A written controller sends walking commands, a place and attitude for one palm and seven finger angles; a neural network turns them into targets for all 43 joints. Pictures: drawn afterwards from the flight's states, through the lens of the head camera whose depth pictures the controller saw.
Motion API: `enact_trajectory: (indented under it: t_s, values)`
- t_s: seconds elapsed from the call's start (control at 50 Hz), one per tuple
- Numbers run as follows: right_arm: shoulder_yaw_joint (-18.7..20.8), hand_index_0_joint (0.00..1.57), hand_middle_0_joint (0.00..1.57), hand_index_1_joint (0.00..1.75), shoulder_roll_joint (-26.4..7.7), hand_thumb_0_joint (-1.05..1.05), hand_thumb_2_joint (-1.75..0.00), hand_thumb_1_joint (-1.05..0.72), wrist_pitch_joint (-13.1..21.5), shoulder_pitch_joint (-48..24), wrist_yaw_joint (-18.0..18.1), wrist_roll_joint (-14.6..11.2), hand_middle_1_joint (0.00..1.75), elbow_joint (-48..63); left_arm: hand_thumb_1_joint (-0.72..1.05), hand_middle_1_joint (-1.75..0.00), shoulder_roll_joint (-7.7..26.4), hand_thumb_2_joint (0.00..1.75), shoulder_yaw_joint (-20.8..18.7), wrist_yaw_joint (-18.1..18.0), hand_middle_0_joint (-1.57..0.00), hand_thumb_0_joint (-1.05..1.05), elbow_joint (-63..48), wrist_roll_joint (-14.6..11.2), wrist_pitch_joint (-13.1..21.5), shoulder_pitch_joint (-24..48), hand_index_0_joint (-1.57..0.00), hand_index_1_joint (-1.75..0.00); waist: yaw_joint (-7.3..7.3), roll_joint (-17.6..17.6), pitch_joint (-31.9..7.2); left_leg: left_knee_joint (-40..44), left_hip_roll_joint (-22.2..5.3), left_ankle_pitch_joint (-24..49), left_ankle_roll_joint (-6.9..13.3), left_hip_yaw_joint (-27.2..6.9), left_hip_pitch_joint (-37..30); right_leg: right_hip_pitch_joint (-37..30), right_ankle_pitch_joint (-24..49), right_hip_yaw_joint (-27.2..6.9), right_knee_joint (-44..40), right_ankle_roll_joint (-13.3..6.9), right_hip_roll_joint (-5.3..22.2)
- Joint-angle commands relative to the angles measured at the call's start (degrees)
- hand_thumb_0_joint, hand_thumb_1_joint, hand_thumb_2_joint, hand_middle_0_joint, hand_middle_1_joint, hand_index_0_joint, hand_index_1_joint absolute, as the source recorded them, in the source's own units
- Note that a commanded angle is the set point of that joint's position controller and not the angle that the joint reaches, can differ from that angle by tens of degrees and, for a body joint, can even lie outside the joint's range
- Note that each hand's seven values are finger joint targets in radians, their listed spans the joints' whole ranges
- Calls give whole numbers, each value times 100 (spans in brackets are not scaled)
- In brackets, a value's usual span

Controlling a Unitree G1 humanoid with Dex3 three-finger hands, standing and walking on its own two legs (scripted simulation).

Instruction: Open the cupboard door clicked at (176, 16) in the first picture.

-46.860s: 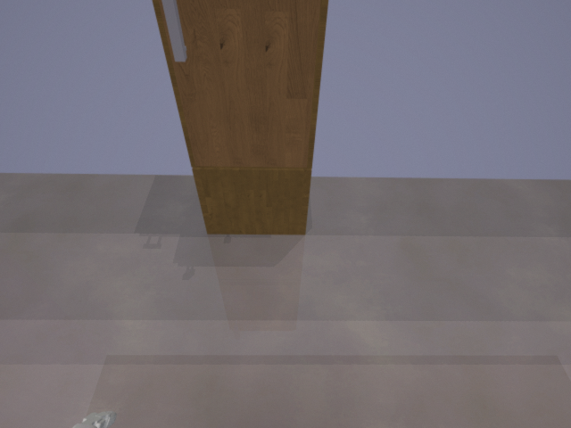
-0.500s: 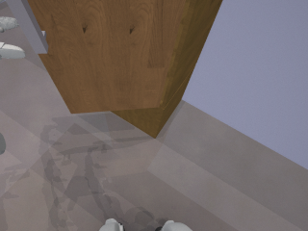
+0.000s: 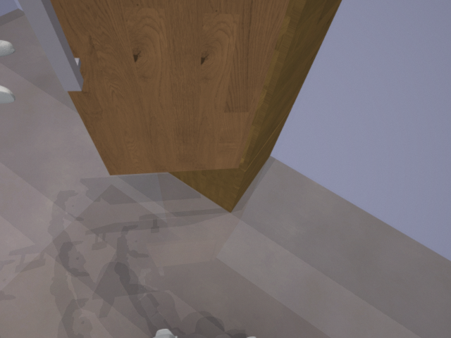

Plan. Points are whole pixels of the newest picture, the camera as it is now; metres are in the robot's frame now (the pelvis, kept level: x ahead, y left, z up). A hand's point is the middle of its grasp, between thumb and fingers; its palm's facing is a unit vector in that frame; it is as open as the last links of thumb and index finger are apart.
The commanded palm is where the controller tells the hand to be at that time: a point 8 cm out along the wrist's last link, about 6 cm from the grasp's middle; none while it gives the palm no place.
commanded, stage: slide the fingers in behind the handle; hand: left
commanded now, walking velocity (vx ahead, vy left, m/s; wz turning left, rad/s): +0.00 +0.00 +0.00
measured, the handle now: (57, 33) +0.57 +0.22 +0.17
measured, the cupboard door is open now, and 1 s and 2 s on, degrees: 41 41 41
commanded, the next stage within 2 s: close the thumb around the handle in 1.50 s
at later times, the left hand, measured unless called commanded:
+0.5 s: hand (29, 54) +0.51 +0.24 +0.18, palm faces +0.05 -1.00 +0.01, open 14.0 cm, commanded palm +0.49 +0.29 +0.17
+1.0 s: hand (58, 52) +0.52 +0.21 +0.18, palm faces +0.06 -1.00 +0.01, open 14.0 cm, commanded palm +0.49 +0.26 +0.17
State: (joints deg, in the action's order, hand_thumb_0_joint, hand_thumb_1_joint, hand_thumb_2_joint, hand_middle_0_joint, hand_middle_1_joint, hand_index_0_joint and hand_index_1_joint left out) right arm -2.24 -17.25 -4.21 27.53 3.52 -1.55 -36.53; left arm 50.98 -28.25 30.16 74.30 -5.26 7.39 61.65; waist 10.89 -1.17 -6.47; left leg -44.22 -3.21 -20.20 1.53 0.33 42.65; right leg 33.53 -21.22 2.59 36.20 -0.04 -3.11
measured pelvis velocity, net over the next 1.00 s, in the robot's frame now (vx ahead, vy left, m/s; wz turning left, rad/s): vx -0.01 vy -0.02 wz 0.01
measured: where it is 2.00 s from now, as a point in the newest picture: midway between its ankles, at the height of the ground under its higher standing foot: outside the picture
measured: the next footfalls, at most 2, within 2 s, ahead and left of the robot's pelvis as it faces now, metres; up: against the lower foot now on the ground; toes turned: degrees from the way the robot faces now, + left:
none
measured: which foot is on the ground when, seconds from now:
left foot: down 0.00-1.00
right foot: down 0.00-1.00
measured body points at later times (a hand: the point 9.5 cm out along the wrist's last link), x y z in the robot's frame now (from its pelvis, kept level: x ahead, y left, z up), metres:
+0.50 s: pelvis -0.02 +0.00 +0.00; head +0.08 +0.02 +0.44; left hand +0.50 +0.30 +0.18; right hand -0.04 -0.27 -0.11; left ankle +0.00 +0.10 -0.71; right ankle -0.05 -0.13 -0.71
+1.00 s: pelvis -0.01 -0.02 +0.00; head +0.09 -0.01 +0.44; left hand +0.51 +0.27 +0.18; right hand -0.05 -0.29 -0.10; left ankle +0.00 +0.10 -0.71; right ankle -0.05 -0.13 -0.71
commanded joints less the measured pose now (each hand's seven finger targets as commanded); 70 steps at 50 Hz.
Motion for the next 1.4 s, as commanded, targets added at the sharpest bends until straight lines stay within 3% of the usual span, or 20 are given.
enact_trajectory:
  t_s: [0.0, 0.06, 0.08, 0.16, 0.24, 0.28, 0.34, 0.42, 0.6, 0.66, 0.7, 0.78, 0.84, 0.98, 1.02, 1.06, 1.14, 1.26, 1.32, 1.38]
  values:
    - [444, 20, 20, 30, -1111, 0, -90, -90, 106, 895, 49, 23, 30, 256, -50, -120, 1052, 30, 129, -145, -30, 0, -1795, -226, 354, 2598, -30, -120, -3, -1623, -2315, 64, 19, 3585, 5, -502, -3610, 543, 2277, 71, -237, -42, -174]
    - [465, 20, 20, 30, -1083, 0, -90, -90, 143, 846, 8, 50, 30, 231, -50, -120, 825, 30, 142, -336, -30, 0, -2035, -285, 428, 2683, -30, -120, -2, -1636, -2467, 15, -40, 4050, -70, -630, -3930, 658, 2223, 99, -194, -56, -183]
    - [471, 20, 20, 30, -1085, 0, -90, -90, 151, 820, -8, 57, 30, 244, -50, -120, 751, 30, 108, -398, -30, 0, -1928, -324, 402, 2594, -30, -120, -6, -1370, -2426, 31, -24, 3820, -40, -611, -3802, 591, 2194, 101, -201, -47, -187]
    - [434, 20, 20, 30, -1078, 0, -90, -90, 198, 718, -19, 48, 30, 268, -50, -120, 670, 30, 158, -646, -30, 0, -1557, -220, 302, 2663, -30, -120, 7, -1091, -2196, 124, 27, 3269, -9, -568, -3376, 446, 2094, 96, -171, -40, -135]
    - [387, 20, 20, 30, -1078, 0, -90, -90, 222, 689, -12, 75, 30, 289, -50, -120, 799, 30, 181, -915, -30, 0, -1451, 24, 363, 2911, -30, -120, 25, -1163, -2128, 161, 32, 2895, -23, -614, -3208, 508, 1844, 76, -122, -53, -86]
    - [386, 20, 20, 30, -1067, 0, -90, -90, 260, 690, -16, 82, 30, 272, -50, -120, 560, 30, 346, -995, -30, 0, -1401, 22, 434, 3090, -30, -120, 123, -1108, -2002, 188, 19, 2571, -24, -631, -3182, 638, 1633, 69, -165, -51, -87]
    - [379, 20, 20, 30, -1110, 0, -90, -90, 307, 735, 25, 80, 30, 244, -50, -120, 763, 30, 168, -999, -30, 0, -1372, -44, 581, 3179, -30, -120, 129, -860, -2321, 202, 19, 2512, 1, -635, -3165, 399, 1723, 22, -139, -47, -86]
    - [351, 20, 20, 30, -1073, 0, -90, -90, 351, 798, 25, 74, 30, 162, -50, -120, 516, 30, 367, -967, -30, 0, -1130, -16, 597, 3239, -30, -120, 165, -957, -2100, 200, 68, 2252, 33, -588, -2967, 445, 1595, 15, -171, -59, -78]
    - [384, 20, 20, 30, -1081, 0, -90, -90, 363, 963, 32, 75, 30, 135, -50, -120, 780, 30, 196, -1128, -30, 0, -1080, 80, 504, 3177, -30, -120, 121, -814, -2107, 286, 89, 1929, 92, -447, -2559, 109, 1623, -77, -270, -8, -79]
    - [393, 20, 20, 30, -1074, 0, -90, -90, 349, 994, 18, 82, 30, 135, -50, -120, 1045, 30, -25, -1194, -30, 0, -1189, 122, 582, 3057, -30, -120, 43, -895, -2255, 272, 115, 2064, 102, -371, -2501, -140, 1876, -112, -248, -7, -76]
    - [403, 20, 20, 30, -1046, 0, -90, -90, 340, 985, 6, 77, 30, 148, -50, -120, 832, 30, 135, -1204, -30, 0, -1207, 138, 577, 2988, -30, -120, 75, -843, -2171, 289, 129, 2001, 119, -306, -2436, -179, 1933, -126, -288, 14, -76]
    - [417, 20, 20, 30, -1050, 0, -90, -90, 305, 984, -2, 63, 30, 167, -50, -120, 941, 30, 20, -1208, -30, 0, -1273, 124, 537, 2816, -30, -120, 8, -874, -2202, 299, 154, 2076, 133, -240, -2400, -384, 2167, -161, -303, 16, -71]
    - [426, 20, 20, 30, -1037, 0, -90, -90, 297, 968, -1, 58, 30, 138, -50, -120, 684, 30, 205, -1199, -30, 0, -1300, 77, 471, 2959, -30, -120, 98, -810, -2077, 316, 158, 2060, 157, -228, -2448, -330, 2217, -163, -352, 36, -74]
    - [445, 20, 20, 30, -1009, 0, -90, -90, 300, 930, -22, 63, 30, 132, -50, -120, 596, 30, 133, -1201, -30, 0, -1451, -32, 499, 2775, -30, -120, 48, -722, -2206, 276, 178, 2430, 156, -198, -2571, -548, 2704, -174, -300, 35, -64]
    - [453, 20, 20, 30, -970, 0, -90, -90, 310, 882, -39, 62, 30, 156, -50, -120, 217, 30, 373, -1188, -30, 0, -1655, -77, 512, 2836, -30, -120, 62, -841, -2244, 257, 202, 2625, 161, -189, -2746, -522, 2850, -147, -267, 12, -63]
    - [469, 20, 20, 30, -955, 0, -90, -90, 313, 827, -69, 61, 30, 167, -50, -120, 100, 30, 390, -1207, -30, 0, -1741, -86, 504, 2626, -30, -120, -25, -990, -2385, 214, 179, 2915, 127, -210, -2998, -444, 2938, -120, -238, -1, -80]
    - [473, 20, 20, 30, -942, 0, -90, -90, 296, 717, -90, 49, 30, 223, -50, -120, 52, 30, 268, -1271, -30, 0, -1788, -184, 452, 2397, -30, -120, -115, -735, -2359, 241, 196, 3043, 136, -186, -2917, -663, 3164, -125, -212, 5, -70]
    - [463, 20, 20, 30, -933, 0, -90, -90, 272, 614, -96, 51, 30, 253, -50, -120, 218, 30, 167, -1440, -30, 0, -1868, -83, 475, 2538, -30, -120, -109, -564, -2215, 268, 222, 2933, 150, -171, -2742, -772, 3216, -154, -189, 21, -31]
    - [456, 20, 20, 30, -901, 0, -90, -90, 288, 579, -89, 53, 30, 264, -50, -120, -108, 30, 411, -1454, -30, 0, -1893, -87, 552, 2636, -30, -120, -25, -574, -2102, 248, 215, 2904, 147, -197, -2840, -602, 3048, -132, -198, 2, -26]
    - [455, 20, 20, 30, -945, 0, -90, -90, 286, 585, -64, 30, 30, 177, -50, -120, -64, 30, 493, -1419, -30, 0, -1621, -66, 525, 2881, -30, -120, 98, -565, -1952, 283, 188, 2526, 126, -248, -2799, -354, 2668, -146, -253, 13, -21]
